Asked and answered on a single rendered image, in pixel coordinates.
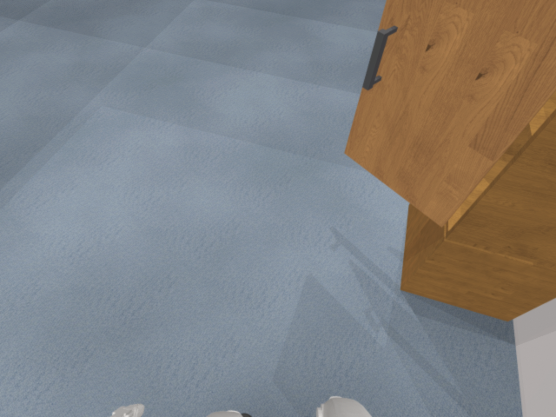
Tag right robot thigh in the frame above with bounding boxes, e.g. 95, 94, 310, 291
316, 398, 372, 417

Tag cupboard door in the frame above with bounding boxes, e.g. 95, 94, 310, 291
344, 0, 556, 227

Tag handle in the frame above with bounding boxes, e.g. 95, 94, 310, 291
362, 26, 398, 90

